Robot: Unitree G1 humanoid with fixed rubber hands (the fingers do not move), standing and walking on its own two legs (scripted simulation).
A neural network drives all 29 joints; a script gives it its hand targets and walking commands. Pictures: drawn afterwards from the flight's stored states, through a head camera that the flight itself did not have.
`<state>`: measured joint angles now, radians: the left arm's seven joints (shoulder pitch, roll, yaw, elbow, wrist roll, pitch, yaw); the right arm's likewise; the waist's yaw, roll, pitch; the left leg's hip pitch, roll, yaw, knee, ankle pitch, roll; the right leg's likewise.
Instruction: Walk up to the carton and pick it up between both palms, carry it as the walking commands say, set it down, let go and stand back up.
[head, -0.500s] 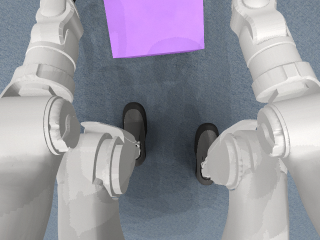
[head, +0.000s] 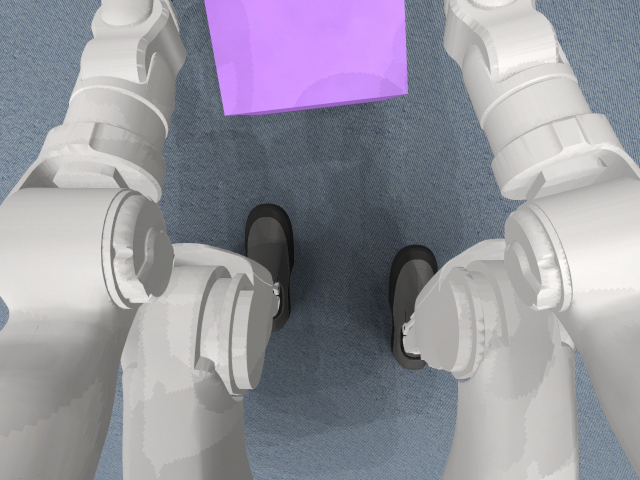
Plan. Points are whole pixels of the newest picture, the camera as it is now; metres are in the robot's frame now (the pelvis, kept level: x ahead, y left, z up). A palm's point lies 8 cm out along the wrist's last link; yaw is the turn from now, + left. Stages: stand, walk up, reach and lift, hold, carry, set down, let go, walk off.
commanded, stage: reach and lift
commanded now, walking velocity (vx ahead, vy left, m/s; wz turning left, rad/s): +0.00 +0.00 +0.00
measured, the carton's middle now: (309, 17) +0.53 +0.05 -0.27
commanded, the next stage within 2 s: none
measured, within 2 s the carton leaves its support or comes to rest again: leaves its support in 0.68 s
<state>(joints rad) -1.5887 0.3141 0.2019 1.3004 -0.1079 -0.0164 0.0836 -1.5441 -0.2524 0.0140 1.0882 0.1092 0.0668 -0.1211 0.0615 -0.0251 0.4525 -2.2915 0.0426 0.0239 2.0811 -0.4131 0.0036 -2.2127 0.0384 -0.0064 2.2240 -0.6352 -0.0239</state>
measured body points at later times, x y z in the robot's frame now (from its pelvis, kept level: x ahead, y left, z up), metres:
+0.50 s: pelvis +0.00 +0.00 -0.01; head +0.38 -0.01 +0.22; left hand +0.56 +0.19 -0.19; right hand +0.57 -0.08 -0.20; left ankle +0.16 +0.12 -0.34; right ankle +0.10 -0.11 -0.34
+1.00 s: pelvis -0.01 +0.01 -0.01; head +0.34 +0.01 +0.26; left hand +0.55 +0.20 -0.15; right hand +0.57 -0.06 -0.14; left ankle +0.16 +0.13 -0.34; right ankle +0.10 -0.11 -0.34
